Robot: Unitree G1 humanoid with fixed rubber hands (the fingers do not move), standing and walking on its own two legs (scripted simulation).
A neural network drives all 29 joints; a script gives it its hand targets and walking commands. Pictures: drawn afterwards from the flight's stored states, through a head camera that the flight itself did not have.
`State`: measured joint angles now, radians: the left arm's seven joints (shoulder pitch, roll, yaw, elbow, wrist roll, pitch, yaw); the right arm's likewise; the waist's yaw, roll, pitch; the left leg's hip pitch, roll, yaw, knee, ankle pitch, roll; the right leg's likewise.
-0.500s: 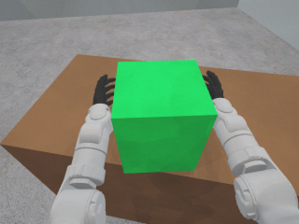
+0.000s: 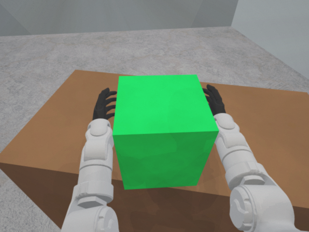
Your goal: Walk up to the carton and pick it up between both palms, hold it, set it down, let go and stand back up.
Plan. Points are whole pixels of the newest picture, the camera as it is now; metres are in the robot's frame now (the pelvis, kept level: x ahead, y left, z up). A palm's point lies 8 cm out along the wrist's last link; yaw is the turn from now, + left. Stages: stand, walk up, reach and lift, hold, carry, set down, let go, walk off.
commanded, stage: reach and lift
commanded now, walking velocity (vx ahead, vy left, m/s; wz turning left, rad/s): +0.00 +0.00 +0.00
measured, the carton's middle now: (159, 133) +0.38 +0.03 +0.08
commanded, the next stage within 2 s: none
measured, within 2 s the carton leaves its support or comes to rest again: leaves its support in 0.28 s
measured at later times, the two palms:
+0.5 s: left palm (97, 110) +0.36 +0.19 +0.17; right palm (219, 113) +0.39 -0.11 +0.16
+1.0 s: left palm (95, 98) +0.36 +0.18 +0.21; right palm (226, 103) +0.38 -0.12 +0.20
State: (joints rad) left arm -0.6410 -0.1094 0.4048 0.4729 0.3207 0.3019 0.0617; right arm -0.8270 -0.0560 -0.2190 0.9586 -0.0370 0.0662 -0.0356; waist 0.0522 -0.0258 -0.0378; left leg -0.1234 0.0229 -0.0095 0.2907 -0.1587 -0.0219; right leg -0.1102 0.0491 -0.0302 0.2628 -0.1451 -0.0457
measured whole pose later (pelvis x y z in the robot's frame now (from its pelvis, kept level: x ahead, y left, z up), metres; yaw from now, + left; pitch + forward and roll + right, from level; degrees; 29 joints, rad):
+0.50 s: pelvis -0.01 +0.01 +0.00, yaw +2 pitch -2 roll -1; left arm -0.71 -0.04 0.28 0.44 0.25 0.52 0.11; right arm -0.80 -0.09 -0.12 0.87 0.11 0.19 -0.10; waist 0.01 -0.03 -0.05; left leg -0.13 0.01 -0.03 0.34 -0.16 -0.01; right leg -0.09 0.03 -0.06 0.27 -0.14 -0.03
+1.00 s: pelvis -0.01 +0.01 +0.00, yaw +2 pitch -5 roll -1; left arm -0.77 -0.01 0.29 0.39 0.26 0.63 0.06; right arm -0.87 -0.11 -0.08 0.84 0.19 0.30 -0.15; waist -0.04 -0.04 -0.05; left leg -0.09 0.00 -0.04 0.35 -0.17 0.00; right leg -0.04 0.03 -0.06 0.27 -0.15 -0.03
